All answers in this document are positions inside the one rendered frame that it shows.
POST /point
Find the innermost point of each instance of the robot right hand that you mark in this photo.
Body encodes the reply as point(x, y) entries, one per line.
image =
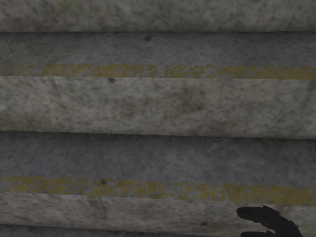
point(271, 219)

